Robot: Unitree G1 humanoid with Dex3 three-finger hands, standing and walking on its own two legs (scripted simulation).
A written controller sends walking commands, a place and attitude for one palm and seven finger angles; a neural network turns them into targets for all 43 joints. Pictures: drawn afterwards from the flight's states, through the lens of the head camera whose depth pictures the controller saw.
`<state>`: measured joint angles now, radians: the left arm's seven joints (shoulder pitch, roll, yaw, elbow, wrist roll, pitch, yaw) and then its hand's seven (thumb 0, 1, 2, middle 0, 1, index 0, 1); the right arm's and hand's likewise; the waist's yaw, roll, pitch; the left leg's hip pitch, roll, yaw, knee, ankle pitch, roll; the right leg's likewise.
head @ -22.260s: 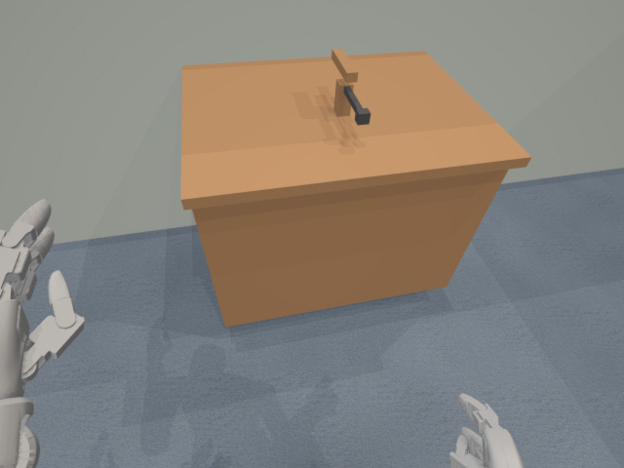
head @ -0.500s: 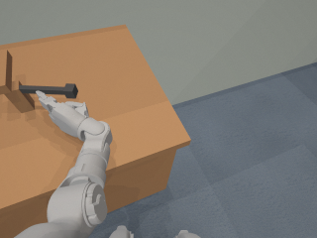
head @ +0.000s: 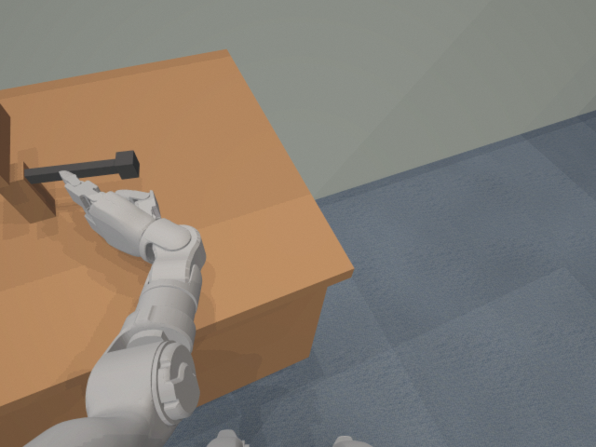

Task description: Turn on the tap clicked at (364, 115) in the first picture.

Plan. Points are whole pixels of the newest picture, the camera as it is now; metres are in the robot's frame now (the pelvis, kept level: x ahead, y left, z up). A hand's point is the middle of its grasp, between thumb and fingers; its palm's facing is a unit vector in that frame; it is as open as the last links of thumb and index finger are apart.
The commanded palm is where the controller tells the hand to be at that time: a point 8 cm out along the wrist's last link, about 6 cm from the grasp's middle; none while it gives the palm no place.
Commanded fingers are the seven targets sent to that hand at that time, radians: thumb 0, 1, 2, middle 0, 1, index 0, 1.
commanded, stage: lift the hand up off the lever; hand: left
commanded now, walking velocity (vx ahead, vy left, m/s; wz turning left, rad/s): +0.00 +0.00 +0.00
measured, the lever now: (127, 164) +0.50 +0.23 +0.07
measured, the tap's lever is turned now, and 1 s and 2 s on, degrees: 79 79 79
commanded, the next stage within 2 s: none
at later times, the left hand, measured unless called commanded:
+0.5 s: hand (143, 193) +0.44 +0.19 +0.08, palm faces +0.81 -0.57 -0.10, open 7.8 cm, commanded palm +0.38 +0.20 +0.09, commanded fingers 0.00 0.90 0.90 -0.15 -0.15 -0.15 -0.15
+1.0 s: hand (132, 192) +0.42 +0.19 +0.11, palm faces +0.82 -0.56 -0.10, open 7.8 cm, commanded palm +0.37 +0.20 +0.11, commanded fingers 0.00 0.90 0.90 -0.15 -0.15 -0.15 -0.15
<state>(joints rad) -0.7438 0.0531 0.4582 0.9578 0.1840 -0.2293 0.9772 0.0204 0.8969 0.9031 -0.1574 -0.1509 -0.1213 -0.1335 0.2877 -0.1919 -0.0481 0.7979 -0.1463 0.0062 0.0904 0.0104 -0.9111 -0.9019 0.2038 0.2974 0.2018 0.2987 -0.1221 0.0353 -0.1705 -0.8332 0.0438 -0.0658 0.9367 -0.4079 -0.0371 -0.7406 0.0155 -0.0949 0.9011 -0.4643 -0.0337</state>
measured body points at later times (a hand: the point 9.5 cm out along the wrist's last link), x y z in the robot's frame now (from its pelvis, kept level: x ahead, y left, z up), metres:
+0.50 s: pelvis +0.02 +0.00 +0.01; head +0.06 +0.00 +0.46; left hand +0.39 +0.22 +0.09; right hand +0.09 -0.24 -0.12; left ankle +0.02 +0.14 -0.68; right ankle -0.02 -0.10 -0.68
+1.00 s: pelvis +0.00 +0.00 +0.02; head +0.03 +0.00 +0.47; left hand +0.37 +0.22 +0.12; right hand +0.10 -0.24 -0.11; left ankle +0.02 +0.14 -0.68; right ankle -0.02 -0.10 -0.68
